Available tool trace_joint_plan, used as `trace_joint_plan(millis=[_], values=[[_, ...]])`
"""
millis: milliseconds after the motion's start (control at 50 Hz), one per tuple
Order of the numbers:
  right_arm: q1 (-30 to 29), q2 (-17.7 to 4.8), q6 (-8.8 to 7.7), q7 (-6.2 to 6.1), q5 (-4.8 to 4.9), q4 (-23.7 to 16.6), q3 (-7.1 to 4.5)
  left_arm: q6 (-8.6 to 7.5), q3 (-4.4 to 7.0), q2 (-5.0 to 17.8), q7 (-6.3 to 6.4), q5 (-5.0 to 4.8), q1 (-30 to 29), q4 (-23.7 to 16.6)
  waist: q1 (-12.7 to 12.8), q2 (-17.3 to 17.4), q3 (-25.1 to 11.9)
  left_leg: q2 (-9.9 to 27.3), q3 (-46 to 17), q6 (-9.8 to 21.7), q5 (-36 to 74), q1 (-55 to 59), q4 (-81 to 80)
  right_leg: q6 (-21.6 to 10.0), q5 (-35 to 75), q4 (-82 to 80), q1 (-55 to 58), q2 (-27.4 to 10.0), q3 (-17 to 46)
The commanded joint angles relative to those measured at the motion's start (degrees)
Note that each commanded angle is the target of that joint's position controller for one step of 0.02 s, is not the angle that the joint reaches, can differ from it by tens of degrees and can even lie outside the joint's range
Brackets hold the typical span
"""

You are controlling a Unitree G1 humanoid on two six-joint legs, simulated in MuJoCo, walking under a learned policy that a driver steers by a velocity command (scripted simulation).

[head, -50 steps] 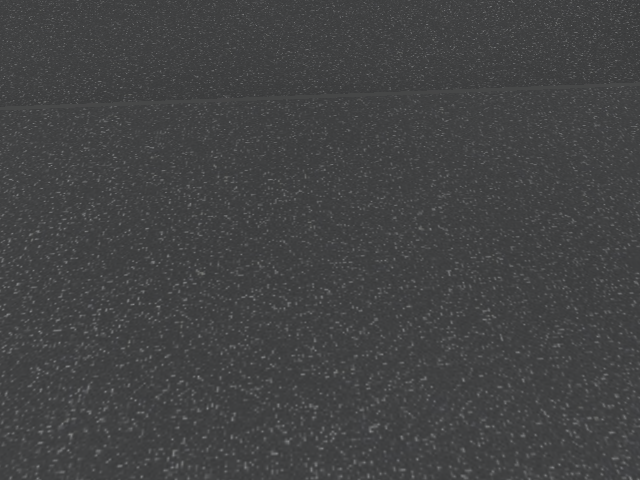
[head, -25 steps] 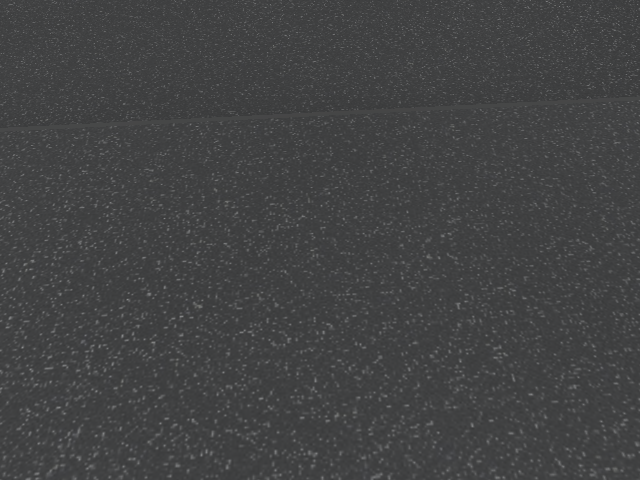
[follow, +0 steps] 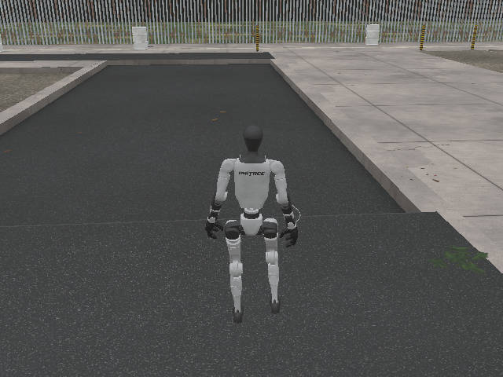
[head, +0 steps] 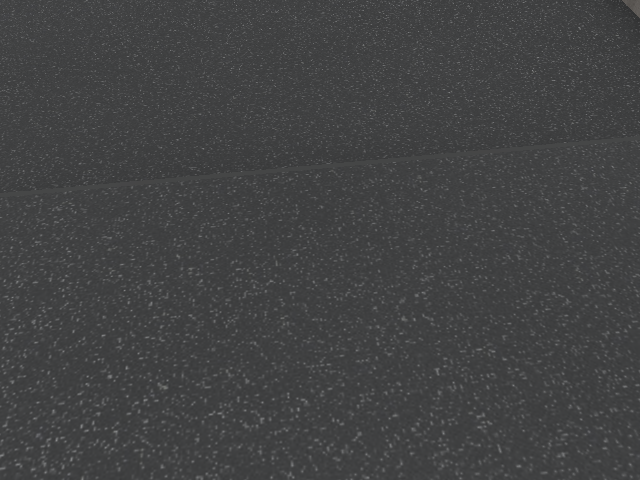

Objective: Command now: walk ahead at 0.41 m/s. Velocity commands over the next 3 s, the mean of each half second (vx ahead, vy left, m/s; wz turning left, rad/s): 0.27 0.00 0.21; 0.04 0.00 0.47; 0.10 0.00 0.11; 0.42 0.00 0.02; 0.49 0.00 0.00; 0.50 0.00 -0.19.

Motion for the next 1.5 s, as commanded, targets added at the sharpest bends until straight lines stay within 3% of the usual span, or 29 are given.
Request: trace_joint_plan(millis=[20, 140, 160, 180, 200, 240, 300, 440, 560, 640, 680, 700, 720, 740, 760, 800, 940, 1100, 1120, 1140, 1160, 1200, 1280, 1300, 1340, 1400, 1460, 1480, 1500], values=[[-2.07, -10.65, -0.67, -0.62, 0.76, -3.83, -2.37, -0.51, 0.73, 3.83, -0.24, -0.25, -0.46, -2.02, 1.45, 5.43, 2.82, 16.27, -14.19, 9.21, -18.94, -5.53, -10.62, 0.39, 2.12, -5.43, 3.33, 0.98, -1.9], [-2.34, -7.52, 0.71, -0.46, 1.37, -3.8, -1.59, -1.35, 1.57, 4.35, -0.73, -0.57, 6.8, 1.34, 5.96, 2.53, 2.46, 12.74, -11.13, 5.62, -23.31, -11.12, 1.74, -2.16, 0.11, -18.5, 19.03, 3.73, -4.5], [-3.01, -3.77, 0.75, -0.36, 0.84, -4.33, -0.41, -1.5, 2.27, 6.56, -0.36, -0.07, 12.04, 2.7, 7.55, -3.37, 2.31, 7.9, -7.12, 3.01, -17.66, -16.55, 14.54, -3.47, -2.81, -24.82, 25.52, -2.35, 4.08], [-2.31, 0.04, 0.11, -0.28, -0.09, -5.47, 0.55, -1.31, 3.18, 11.73, -0.05, 0.86, 15.21, 2.37, 6.68, -15.79, 0.74, 1.4, 0.61, -0.64, -20.22, -27.64, 34.17, -6.77, 0.79, -29.86, 33.49, -13.35, 19.33], [-0.29, -1.92, -0.56, -0.53, 0.15, -5.46, 0.08, -1.74, 3.55, 13.97, -0.41, 2.3, 18.01, 2.91, 6.66, -17.74, 0.53, -0.27, -4.35, -0.04, -26.13, -35.01, 45.14, -13.57, 1.36, -32.55, 32.11, -21.01, 30.86], [-0.59, -6.49, -0.34, -0.42, 0.87, -4.61, -1.12, -3.04, 1.46, 6.82, -1.25, 1.53, 9.86, 0.69, 3.12, -7.97, 2.13, 3.5, -10.45, 0.61, -17.54, -34.74, 51.51, -10.68, 11.4, -30.52, 27.57, -16.09, 20.56], [-1.85, -5.71, 1.17, -0.8, 0.34, -4.23, -1.94, -2.42, 0.69, 5.08, -0.91, 1.51, 3.71, -1.26, 1.08, -6.97, 1.25, 4.45, -7.71, -1.42, -6.73, -29.2, 48.47, -5.22, 32.76, -29.97, 24.37, -9.51, 4.51], [-9.4, -1.74, 4.13, -0.01, 0.04, -10.62, -1.6, 0.24, 1.16, 7.84, 2.47, 1.41, 5.51, -1.96, 2.17, -6.51, 0.76, 5.72, -2.98, -4.59, 0.45, -26.72, 36.78, -6.2, 40.36, -29.76, 25.41, -9.78, -5.57], [-15.44, -1.85, 5.62, 1.18, 0.07, -15.22, -1.75, 2.32, 2.74, 10.08, 2.52, 0.53, 4.47, -3.42, 4.08, -5.58, 2.94, 6.76, 1.04, -3.72, -5.09, -24.4, 28.7, -9.28, 35.59, -27.23, 28.45, -12.77, -7.52], [-16.32, -2.71, 5.71, 2.29, 0.65, -17.33, -2.39, 3.39, 3.93, 11.82, 2.31, -0.44, 2.04, -5.31, 3.95, -6.03, 2.27, 5.01, 4.15, -1.28, -11.23, -20.5, 22.73, -8.65, 39.51, -20.7, 30.39, -13.98, -7.58], [-10.69, -4.52, 5.1, 2.57, 0.83, -16.45, -3.45, 3.66, 4.21, 12.2, 2.2, -1.06, 0.54, -6.29, 0.44, -4.51, -1.1, 1.65, 5.92, 1.33, -2.93, -9.2, 11.75, -5.34, 44.22, -9.8, 28.22, -10.78, -11.05], [-4.93, -9.27, 4.8, 1.62, 0.42, -15.44, -5.21, 3.37, 4.05, 11.52, 1.76, -0.44, 1.93, -6.66, -1.86, 0.5, -5.5, 4.07, -1.14, 4.67, 14.51, 4.63, 8.13, -1.02, 36.0, 2.03, 19.56, -6.52, -12.81], [-1.8, -17.09, 4.93, 0.16, -0.47, -15.58, -6.95, 2.57, 2.24, 6.25, 0.82, 3.0, 1.26, -9.83, -0.08, 15.45, -10.11, 19.61, -21.42, 13.38, 47.02, 21.57, 12.84, 3.45, -14.18, 21.31, -1.7, 1.93, -13.39], [-1.1, -15.48, 4.55, 0.29, -1.73, -16.85, -5.87, 1.33, 1.83, 6.4, -0.27, 2.24, 0.29, -11.31, -1.29, 13.39, -18.86, 26.98, -34.27, 23.13, 39.16, 23.75, 9.23, 4.05, -27.72, 33.14, -8.24, 6.87, 0.12], [-4.57, -12.68, 4.11, 0.64, -1.35, -17.97, -5.08, 1.11, 2.54, 8.88, -0.91, 0.11, -3.3, -11.69, -1.59, 6.69, -14.03, 24.15, -28.17, 20.32, 34.85, 19.33, 7.5, 3.62, -23.61, 34.36, -10.74, 4.41, 3.51], [-12.15, -9.06, 3.86, 0.29, 0.66, -19.37, -4.12, 2.04, 2.85, 9.18, 0.25, 0.63, -4.86, -11.38, 1.6, -0.11, -5.49, 17.54, -19.32, 12.93, 23.51, 8.92, 6.31, 3.92, -15.02, 25.85, -10.48, 1.84, 3.24], [-11.54, -10.7, 4.35, -1.0, -0.81, -19.32, -4.14, 3.96, 1.73, 6.35, 1.43, 0.66, -2.88, -11.85, 2.65, 6.09, -5.96, 13.5, -14.86, 11.26, 15.01, -2.56, 4.35, 5.42, -7.71, 7.41, 3.2, 3.32, 1.02], [-10.43, -7.32, 5.0, -1.25, -0.59, -17.99, -1.62, 3.1, 1.41, 5.97, -0.42, 0.87, -1.11, -11.38, 3.51, 6.58, -2.87, 10.51, -16.67, 5.02, -4.0, -7.31, 7.75, 1.21, 3.36, -20.1, 18.83, 4.48, -1.42], [-8.48, -5.87, 4.76, -1.28, -0.89, -17.59, -1.09, 2.93, 1.73, 8.58, -0.51, 2.07, 0.33, -11.53, 2.8, 2.09, -3.1, 7.77, -14.42, 1.67, -7.86, -10.63, 12.34, -0.92, 7.64, -22.49, 23.14, -1.49, 4.7], [-6.06, -4.34, 4.18, -0.93, -1.32, -18.03, -0.96, 3.03, 2.43, 12.78, -0.36, 2.63, -1.55, -12.05, -1.3, -9.19, -1.7, 0.67, -6.61, -1.6, -15.5, -14.8, 18.47, -6.18, 14.08, -23.58, 21.94, -9.5, 13.12], [-9.46, -6.73, 3.83, -0.9, -1.51, -19.11, -1.57, 2.82, 1.89, 10.37, -0.6, 3.01, -3.25, -12.39, 0.33, -14.12, -0.81, 1.48, -4.72, -3.28, -19.43, -11.71, 20.73, -11.53, 9.82, -27.62, 14.35, -13.91, 18.59], [-11.05, -7.38, 4.08, -0.87, -1.16, -18.13, -2.18, 1.98, 1.17, 7.82, -0.52, 2.3, -7.81, -13.52, -0.15, -11.13, 0.45, 2.51, -3.94, -3.78, -13.58, -6.9, 20.97, -8.75, 6.1, -26.61, 12.52, -8.89, 13.72], [-8.59, -4.0, 5.12, -0.52, -1.66, -16.17, -1.32, 1.28, 0.44, 6.28, -0.75, 1.56, -2.44, -11.07, 0.7, -7.96, -0.85, 3.81, -4.38, -3.46, -3.0, 1.52, 14.16, -3.04, -1.67, -23.4, 12.91, -2.7, 7.25], [-8.23, -5.65, 5.3, -0.54, -0.92, -15.26, -1.75, 1.26, 0.59, 6.72, -1.14, 1.49, 1.11, -10.5, 2.91, -6.27, -0.36, 3.01, -3.36, -2.66, -8.71, 2.54, 16.68, -2.9, -10.43, -24.68, 10.77, -0.8, 6.81], [-7.11, -5.74, 4.7, -0.19, 0.11, -14.36, -2.25, 1.92, 1.68, 10.23, -0.73, 0.41, 1.17, -10.67, 2.62, -7.37, 5.04, 0.59, -0.69, -1.13, -24.48, -8.26, 19.94, -5.12, -28.79, -27.0, 11.7, -2.76, 9.8], [-9.71, -4.03, 1.87, 0.5, 0.7, -14.86, -1.95, 1.54, 2.39, 11.91, 0.06, -0.52, 1.88, -10.92, 3.1, -9.05, 10.24, 3.19, 0.78, 0.34, -18.27, -13.13, 26.18, -11.27, -33.53, -32.72, 11.02, -12.36, 22.12], [-0.92, -3.61, 0.2, 1.04, 0.9, -10.7, -2.38, 1.28, 1.7, 9.15, -0.68, -1.15, -3.68, -12.39, -2.04, -7.19, 8.41, 2.67, 1.58, 2.35, -15.85, 2.57, 15.15, -7.93, -24.19, -26.91, 3.95, -6.87, 12.86], [4.42, -6.33, -0.07, 0.89, 0.54, -8.67, -3.28, 1.03, 0.91, 6.28, -0.9, -0.88, -5.58, -13.33, -3.67, -1.67, 7.13, 6.92, -6.14, 3.41, -17.45, 8.29, 10.26, -5.0, -17.66, -16.36, -0.24, -2.29, 6.75], [9.97, -11.66, -0.47, 0.84, 0.28, -7.45, -4.58, 0.09, 0.3, 3.37, -0.95, -1.34, -6.72, -15.51, -3.67, 13.49, 5.92, 17.42, -27.87, 9.02, -29.8, 14.67, -0.36, -0.58, -11.65, 3.49, -10.37, 5.87, -4.14]])
Next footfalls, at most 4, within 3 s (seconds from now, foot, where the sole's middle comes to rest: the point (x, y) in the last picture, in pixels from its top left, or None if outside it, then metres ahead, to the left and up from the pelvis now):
0.16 right None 0.13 -0.15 -0.79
0.70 left None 0.20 0.06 -0.79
1.12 right None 0.27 -0.16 -0.79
1.94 right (335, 450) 0.61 -0.01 -0.79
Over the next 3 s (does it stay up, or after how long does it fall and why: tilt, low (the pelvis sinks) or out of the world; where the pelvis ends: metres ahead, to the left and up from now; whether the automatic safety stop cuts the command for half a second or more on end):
stays up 0.93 0.27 -0.01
